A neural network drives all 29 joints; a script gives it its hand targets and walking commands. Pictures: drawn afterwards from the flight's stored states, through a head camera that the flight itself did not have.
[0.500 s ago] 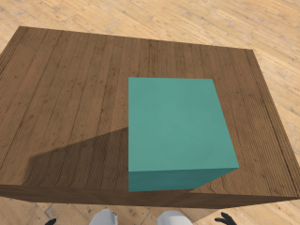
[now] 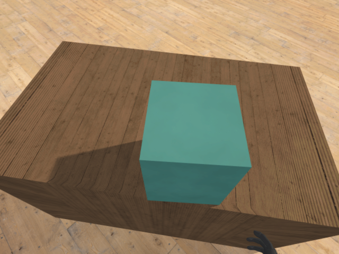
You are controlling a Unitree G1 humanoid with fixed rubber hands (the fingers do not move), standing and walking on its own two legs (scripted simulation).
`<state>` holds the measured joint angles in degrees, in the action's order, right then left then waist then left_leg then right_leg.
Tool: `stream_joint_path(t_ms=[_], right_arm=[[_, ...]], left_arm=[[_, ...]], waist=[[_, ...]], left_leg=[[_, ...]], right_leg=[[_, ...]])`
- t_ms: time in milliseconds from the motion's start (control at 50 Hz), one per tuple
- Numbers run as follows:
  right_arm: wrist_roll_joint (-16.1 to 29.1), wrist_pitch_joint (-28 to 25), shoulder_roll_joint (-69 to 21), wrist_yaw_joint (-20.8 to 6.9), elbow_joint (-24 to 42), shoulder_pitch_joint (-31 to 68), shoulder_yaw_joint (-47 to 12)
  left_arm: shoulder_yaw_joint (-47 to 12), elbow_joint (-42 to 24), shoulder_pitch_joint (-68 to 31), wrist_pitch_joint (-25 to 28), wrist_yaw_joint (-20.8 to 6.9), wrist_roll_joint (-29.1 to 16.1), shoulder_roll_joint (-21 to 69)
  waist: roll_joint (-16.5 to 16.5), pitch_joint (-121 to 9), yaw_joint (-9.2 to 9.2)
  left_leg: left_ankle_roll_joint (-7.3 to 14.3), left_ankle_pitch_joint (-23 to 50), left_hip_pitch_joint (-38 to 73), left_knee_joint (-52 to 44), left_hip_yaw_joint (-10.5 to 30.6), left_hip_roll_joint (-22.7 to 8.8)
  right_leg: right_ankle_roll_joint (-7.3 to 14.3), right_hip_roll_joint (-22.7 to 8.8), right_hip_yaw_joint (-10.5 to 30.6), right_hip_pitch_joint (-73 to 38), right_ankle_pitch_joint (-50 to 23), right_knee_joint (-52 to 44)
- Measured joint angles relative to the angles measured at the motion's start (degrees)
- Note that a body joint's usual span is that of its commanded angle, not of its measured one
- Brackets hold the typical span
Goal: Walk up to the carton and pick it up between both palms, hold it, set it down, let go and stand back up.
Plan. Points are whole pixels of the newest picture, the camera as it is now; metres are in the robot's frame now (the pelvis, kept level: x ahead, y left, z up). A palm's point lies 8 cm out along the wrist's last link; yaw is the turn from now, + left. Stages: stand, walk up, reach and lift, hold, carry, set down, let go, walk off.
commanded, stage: walk up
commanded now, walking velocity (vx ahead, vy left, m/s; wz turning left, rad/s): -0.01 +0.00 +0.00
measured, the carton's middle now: (188, 147) +0.36 -0.04 +0.01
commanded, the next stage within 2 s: stand in 1.14 s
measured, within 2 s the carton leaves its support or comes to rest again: neither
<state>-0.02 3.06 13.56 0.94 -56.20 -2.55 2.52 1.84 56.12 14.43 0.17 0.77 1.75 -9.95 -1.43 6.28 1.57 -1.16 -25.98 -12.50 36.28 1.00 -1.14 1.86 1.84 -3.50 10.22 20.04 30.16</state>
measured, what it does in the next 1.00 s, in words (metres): steps on the spot: left foot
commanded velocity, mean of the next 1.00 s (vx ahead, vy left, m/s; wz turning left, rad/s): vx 0.00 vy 0.00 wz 0.00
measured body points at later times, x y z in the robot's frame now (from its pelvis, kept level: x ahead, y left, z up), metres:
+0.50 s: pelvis +0.00 +0.04 +0.01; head +0.00 +0.05 +0.46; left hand +0.02 +0.27 -0.15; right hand +0.00 -0.19 -0.15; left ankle -0.04 +0.11 -0.73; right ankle -0.04 -0.10 -0.73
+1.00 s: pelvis +0.01 +0.06 +0.01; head +0.00 +0.06 +0.46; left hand -0.01 +0.27 -0.16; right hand -0.03 -0.15 -0.15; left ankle -0.04 +0.11 -0.73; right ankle -0.04 -0.10 -0.73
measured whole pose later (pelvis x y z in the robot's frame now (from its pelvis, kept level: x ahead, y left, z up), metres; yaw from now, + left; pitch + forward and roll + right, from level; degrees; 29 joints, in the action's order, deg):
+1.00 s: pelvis +0.01 +0.06 +0.01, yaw -2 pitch -4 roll +0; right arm -0.5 -1.3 6.8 2.8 -66.1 -19.0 -0.1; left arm -0.4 69.9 15.6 -1.2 3.0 -0.4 -6.9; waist 0.6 2.6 -0.2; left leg 5.7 -17.1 -1.6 22.0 -3.6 5.3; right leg -4.3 -4.5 0.5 3.6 17.2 24.4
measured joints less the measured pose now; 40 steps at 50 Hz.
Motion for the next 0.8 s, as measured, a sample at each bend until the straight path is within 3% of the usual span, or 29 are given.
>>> stream_joint_path(t_ms=[40,80,180,380,520,800], right_arm=[[-0.14,-0.81,-2.73,0.47,-1.02,0.57,-0.35],[-0.16,-1.68,-5.14,0.54,-1.71,-0.38,-1.06],[0.15,-2.12,-6.67,0.42,-3.67,-3.18,-1.39],[0.39,-3.53,-5.27,1.28,-7.20,-8.07,-1.14],[-0.06,-4.06,-4.67,1.23,-9.82,-12.29,-1.53],[-0.58,-4.30,-6.84,1.81,-10.59,-16.72,-2.40]], left_arm=[[0.14,1.77,0.21,0.15,-0.28,-0.47,-1.01],[0.05,3.30,1.43,0.07,-0.16,-1.46,-1.66],[-0.71,6.74,2.33,-0.46,0.00,-1.29,-0.19],[-1.17,9.89,-0.37,-0.33,1.11,-1.03,1.44],[-0.93,10.72,-1.73,-0.71,1.59,-1.34,1.34],[-1.47,13.20,-0.23,-1.32,1.98,-1.76,2.16]], waist=[[3.59,1.15,1.46],[6.56,0.35,2.52],[5.15,-2.26,2.21],[0.93,-3.56,-0.77],[1.75,-2.75,-1.72],[2.83,-2.95,-1.77]], left_leg=[[1.28,6.85,4.01,-6.88,-1.66,1.33],[2.17,7.87,6.49,-9.98,-3.17,2.32],[3.10,7.49,9.56,-11.69,-3.59,1.90],[4.75,8.60,11.59,-13.88,-4.26,3.22],[5.43,9.59,11.36,-15.15,-4.63,4.41],[6.43,9.61,11.47,-15.47,-4.81,5.94]], right_leg=[[-0.38,-1.16,1.19,-0.75,0.41,0.95],[-0.65,-2.10,2.73,-1.78,0.61,0.01],[-1.90,-1.83,2.82,-6.31,-2.87,-5.64],[-3.88,-3.11,3.51,-8.78,-4.55,-8.96],[-4.67,-4.27,3.91,-7.79,-4.78,-8.63],[-5.76,-5.79,4.18,-7.08,-3.71,-7.01]])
